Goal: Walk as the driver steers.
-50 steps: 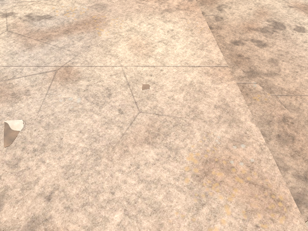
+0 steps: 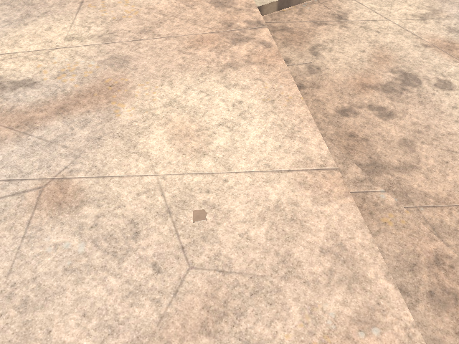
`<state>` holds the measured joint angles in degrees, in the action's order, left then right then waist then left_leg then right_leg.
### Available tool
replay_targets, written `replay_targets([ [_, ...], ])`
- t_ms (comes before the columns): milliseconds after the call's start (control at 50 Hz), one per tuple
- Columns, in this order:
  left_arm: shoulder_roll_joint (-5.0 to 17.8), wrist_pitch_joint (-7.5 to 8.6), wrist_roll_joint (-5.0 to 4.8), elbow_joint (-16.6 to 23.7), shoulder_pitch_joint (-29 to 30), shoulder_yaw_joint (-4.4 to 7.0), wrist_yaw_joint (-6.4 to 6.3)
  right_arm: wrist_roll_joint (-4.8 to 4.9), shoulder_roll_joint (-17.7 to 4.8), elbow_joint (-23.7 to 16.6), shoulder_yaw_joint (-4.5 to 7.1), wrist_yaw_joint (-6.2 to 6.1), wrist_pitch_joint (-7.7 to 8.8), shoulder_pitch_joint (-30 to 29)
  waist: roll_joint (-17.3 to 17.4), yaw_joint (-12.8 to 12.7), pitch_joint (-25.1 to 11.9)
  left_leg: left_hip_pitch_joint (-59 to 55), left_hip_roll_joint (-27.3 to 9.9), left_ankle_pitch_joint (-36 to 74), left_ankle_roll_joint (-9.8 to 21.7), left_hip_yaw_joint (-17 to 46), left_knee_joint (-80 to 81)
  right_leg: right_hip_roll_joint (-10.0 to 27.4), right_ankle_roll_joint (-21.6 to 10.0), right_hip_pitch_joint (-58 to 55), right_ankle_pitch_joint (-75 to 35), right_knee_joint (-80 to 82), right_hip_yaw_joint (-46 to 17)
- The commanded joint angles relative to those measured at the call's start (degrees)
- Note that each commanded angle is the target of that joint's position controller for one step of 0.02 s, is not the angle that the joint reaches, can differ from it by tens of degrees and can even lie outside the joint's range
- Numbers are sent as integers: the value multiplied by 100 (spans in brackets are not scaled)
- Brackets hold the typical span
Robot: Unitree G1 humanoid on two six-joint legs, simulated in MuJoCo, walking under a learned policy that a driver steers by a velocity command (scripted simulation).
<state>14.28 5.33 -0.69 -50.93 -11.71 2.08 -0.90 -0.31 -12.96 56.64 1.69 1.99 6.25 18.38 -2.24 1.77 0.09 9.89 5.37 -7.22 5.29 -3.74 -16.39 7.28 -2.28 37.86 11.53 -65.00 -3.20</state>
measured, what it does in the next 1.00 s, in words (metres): walks ahead, turning left: right foot, then left foot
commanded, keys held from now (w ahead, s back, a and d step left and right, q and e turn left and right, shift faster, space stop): w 0.08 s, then w+q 0.92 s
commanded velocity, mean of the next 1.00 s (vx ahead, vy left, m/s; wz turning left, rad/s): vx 0.50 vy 0.00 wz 0.41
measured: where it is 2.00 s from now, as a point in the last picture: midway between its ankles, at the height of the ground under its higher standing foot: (121, 236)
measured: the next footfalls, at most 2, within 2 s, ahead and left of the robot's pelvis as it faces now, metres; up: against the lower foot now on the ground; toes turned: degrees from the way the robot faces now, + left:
right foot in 0.28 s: +0.33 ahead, -0.17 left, +0.00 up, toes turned +3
left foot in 0.84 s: +0.55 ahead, +0.15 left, +0.00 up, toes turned +26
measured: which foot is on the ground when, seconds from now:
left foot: down 0.00-0.30, up 0.32-0.82, down 0.84-1.00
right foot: up 0.00-0.26, down 0.28-0.82, up 0.84-1.00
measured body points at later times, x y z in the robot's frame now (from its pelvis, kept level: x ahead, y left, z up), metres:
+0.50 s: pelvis +0.27 -0.07 +0.00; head +0.29 -0.08 +0.45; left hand +0.29 +0.20 -0.12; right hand +0.40 -0.33 -0.13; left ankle +0.26 +0.09 -0.65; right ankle +0.29 -0.17 -0.74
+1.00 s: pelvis +0.50 +0.07 -0.01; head +0.53 +0.10 +0.44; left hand +0.50 +0.37 -0.12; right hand +0.72 -0.13 -0.12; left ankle +0.51 +0.14 -0.74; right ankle +0.54 -0.11 -0.65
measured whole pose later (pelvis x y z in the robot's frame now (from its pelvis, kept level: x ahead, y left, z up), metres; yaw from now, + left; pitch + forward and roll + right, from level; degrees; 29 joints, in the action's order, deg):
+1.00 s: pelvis +0.50 +0.07 -0.01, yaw +28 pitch +2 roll +0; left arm 16.0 7.2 -0.4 -46.5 -9.2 3.7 -0.4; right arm 0.7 -15.0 43.6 4.8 1.8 3.2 14.6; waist -1.1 0.7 2.7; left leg 18.4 5.7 -9.8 6.3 0.0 -26.5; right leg 5.4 0.1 29.8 19.5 -67.9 -2.3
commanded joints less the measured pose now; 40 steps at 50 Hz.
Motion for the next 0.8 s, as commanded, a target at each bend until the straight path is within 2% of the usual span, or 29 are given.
replay_targets([
  [20,255,-21,71,243,-190,73,-37,10,-762,-318,122,-113,100,-236,427,-268,311,605,-1602,416,983,1183,1164,239,154,109,-925,832,-10],
  [100,166,46,24,498,782,36,34,108,-897,-215,146,-194,22,265,415,90,326,166,-1503,486,735,963,1045,-36,212,-114,-1756,2480,203],
  [180,238,126,-50,735,1403,27,161,179,-939,-109,171,-222,-89,642,501,260,455,-392,-1717,201,702,1272,654,-253,243,-286,-1400,3317,170],
  [220,404,198,-56,762,1294,81,211,181,-997,-119,207,-255,-148,622,587,105,389,-604,-1859,129,608,1514,356,-338,164,-655,-1022,3655,112],
  [240,501,232,-56,719,1072,125,216,179,-1042,-138,229,-266,-179,551,666,-53,293,-622,-1872,326,550,1586,113,-415,113,-1030,-800,3770,164],
  [260,654,255,-43,585,560,216,196,166,-1018,-180,219,-271,-202,447,681,-352,36,-550,-1699,895,441,1514,-423,-536,19,-1748,-599,3925,268],
  [280,991,289,-7,341,-415,364,151,105,-800,-270,142,-257,-194,356,517,-766,-636,-57,-1320,1161,254,1241,-1659,-255,-218,-3154,-691,3822,23],
  [300,1552,282,88,216,-1363,505,111,48,-303,-456,8,-247,-127,562,-468,-932,-1622,1715,-568,-225,-103,660,-3810,1100,-760,-5342,-512,3790,-1565],
  [320,1532,222,104,138,-1634,498,142,185,-6,-522,-84,-236,-23,958,-1817,-800,-2238,3143,-166,-2536,-226,823,-5258,1903,-1278,-6202,396,4570,-3693],
  [340,951,230,119,255,-1265,340,138,324,-725,-515,100,-242,19,681,-1040,-797,-1644,3535,-531,-2261,-168,1323,-5929,1720,-1081,-5590,736,4734,-3360],
  [360,699,222,85,357,-786,254,133,350,-867,-637,164,-252,2,263,-635,-672,-1008,3606,-795,-1722,-122,1177,-5964,1555,-863,-4783,427,4805,-2396],
  [380,568,220,88,385,-351,206,158,278,-774,-663,180,-274,-43,89,-229,-487,-627,3333,-1020,-1233,-160,1107,-5722,1288,-758,-4011,-1,5034,-1739],
  [400,427,225,94,375,-121,176,168,227,-679,-666,226,-281,-116,81,-302,-321,-363,3103,-1185,-934,-177,1114,-5418,1068,-686,-3537,-286,5246,-1210],
  [420,360,230,116,327,-21,165,175,228,-554,-668,235,-260,-203,175,-410,-196,-210,2817,-1273,-762,-197,1065,-5277,900,-628,-3182,-509,5414,-775],
  [460,423,253,135,211,-79,207,153,234,-367,-730,239,-231,-328,179,-343,-107,-43,2784,-1287,-512,-240,964,-5212,786,-679,-2937,-1120,5576,-181],
  [500,541,258,156,122,-192,259,106,203,-369,-890,266,-232,-392,-61,-181,-105,77,3083,-1299,-175,-290,1026,-4958,821,-754,-2988,-1555,5646,165],
  [560,678,195,164,46,-323,312,27,170,-333,-1132,266,-173,-383,-544,-87,-183,202,3358,-1266,415,-350,1018,-4083,849,-766,-3195,-1681,5725,558],
  [640,852,124,110,2,-528,362,-44,124,-263,-1442,215,-12,-359,-1350,-33,-443,429,3279,-1225,971,-298,569,-2949,886,-679,-3482,-1536,5765,1072],
  [720,968,-12,10,-91,-799,418,-56,163,-274,-1794,198,127,-355,-1935,-57,-576,604,3355,-1146,495,-120,241,-2369,1068,-561,-4166,-1819,5457,1340],
  [740,1024,-49,-13,-85,-773,437,-54,168,-311,-1861,214,156,-359,-1968,-96,-530,576,3209,-1064,235,-42,114,-2274,1093,-511,-4272,-2229,5276,1427],
  [760,1110,-79,-25,-55,-694,459,-59,170,-385,-1909,250,174,-367,-1909,-181,-425,466,2883,-905,-39,61,-59,-2209,1087,-450,-4313,-3085,4985,1532],
  [780,1208,-112,-43,-23,-632,486,-71,170,-493,-1919,309,177,-381,-1718,-313,-268,256,2434,-687,-330,172,-249,-2211,1073,-390,-4342,-4103,4545,1614],
  [800,1292,-163,-53,8,-548,508,-83,195,-676,-1832,415,169,-388,-1220,-384,39,-63,1732,-418,-531,314,-418,-2155,1003,-323,-4285,-4968,3764,1706],
])
Over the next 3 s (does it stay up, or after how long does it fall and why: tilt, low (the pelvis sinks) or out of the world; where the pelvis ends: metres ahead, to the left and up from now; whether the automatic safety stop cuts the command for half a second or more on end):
stays up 0.96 0.50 0.00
